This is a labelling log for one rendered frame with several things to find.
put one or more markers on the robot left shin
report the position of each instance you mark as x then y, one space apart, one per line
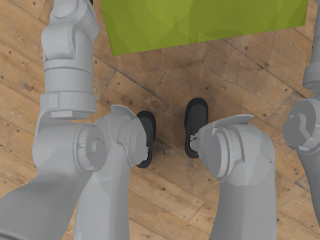
123 110

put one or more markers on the right robot forearm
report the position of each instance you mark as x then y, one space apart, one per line
311 78

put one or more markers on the robot right upper arm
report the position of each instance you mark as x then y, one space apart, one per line
301 132

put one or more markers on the robot left upper arm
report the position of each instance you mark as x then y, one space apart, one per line
65 156

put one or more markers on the carton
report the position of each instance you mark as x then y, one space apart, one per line
142 25

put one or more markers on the robot shin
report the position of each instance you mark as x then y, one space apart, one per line
204 136
123 110

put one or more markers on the robot right shin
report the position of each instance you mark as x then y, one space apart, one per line
204 136

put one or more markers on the left robot forearm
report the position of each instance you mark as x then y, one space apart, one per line
67 44

